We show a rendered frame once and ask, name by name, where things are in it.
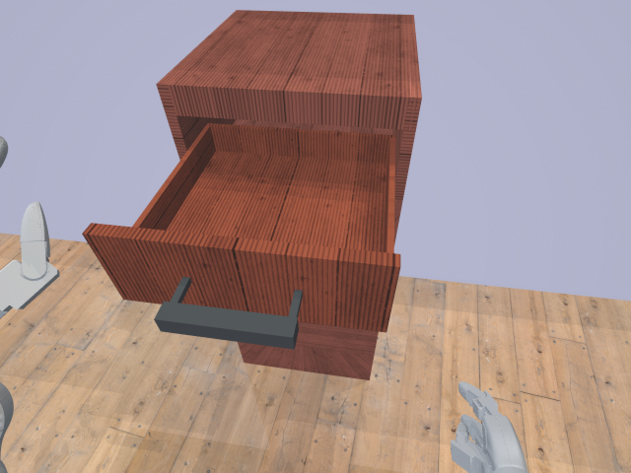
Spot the handle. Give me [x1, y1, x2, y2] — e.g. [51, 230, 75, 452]
[154, 277, 303, 350]

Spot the cabinet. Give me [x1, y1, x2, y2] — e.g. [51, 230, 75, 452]
[156, 10, 422, 380]

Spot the drawer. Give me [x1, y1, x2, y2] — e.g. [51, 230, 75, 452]
[82, 123, 400, 332]

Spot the robot right hand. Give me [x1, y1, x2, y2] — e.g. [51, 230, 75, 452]
[451, 381, 527, 473]

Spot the robot left hand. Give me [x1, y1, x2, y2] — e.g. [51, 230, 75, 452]
[0, 136, 59, 318]

